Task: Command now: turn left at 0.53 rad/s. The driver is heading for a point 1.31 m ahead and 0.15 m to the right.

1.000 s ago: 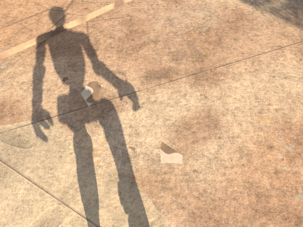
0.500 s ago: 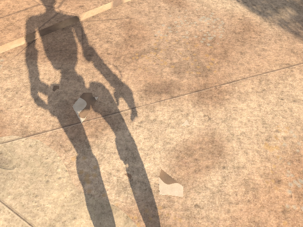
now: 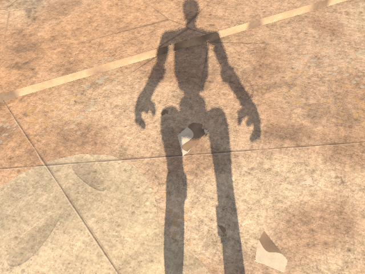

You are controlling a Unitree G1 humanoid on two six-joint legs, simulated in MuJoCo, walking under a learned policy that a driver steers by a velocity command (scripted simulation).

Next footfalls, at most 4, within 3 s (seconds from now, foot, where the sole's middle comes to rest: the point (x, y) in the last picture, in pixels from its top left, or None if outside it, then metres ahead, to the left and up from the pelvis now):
0.24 left None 0.00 0.12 -0.78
0.68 right None -0.03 -0.08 -0.78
1.28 left None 0.06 0.08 -0.78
1.74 right None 0.35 -0.15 -0.78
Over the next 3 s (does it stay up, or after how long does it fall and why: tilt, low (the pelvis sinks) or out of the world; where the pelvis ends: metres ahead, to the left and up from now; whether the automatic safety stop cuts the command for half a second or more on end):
stays up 0.85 -0.08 -0.01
